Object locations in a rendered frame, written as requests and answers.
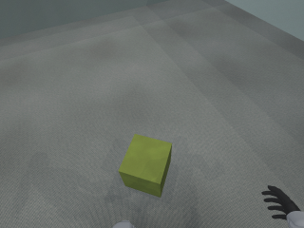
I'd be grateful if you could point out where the carton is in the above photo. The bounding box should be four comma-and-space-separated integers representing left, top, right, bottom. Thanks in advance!
118, 134, 172, 198

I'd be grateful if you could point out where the right robot hand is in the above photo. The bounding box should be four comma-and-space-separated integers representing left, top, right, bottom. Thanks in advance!
261, 185, 301, 220

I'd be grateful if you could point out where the robot right forearm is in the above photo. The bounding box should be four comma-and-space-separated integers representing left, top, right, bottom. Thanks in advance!
286, 211, 304, 228

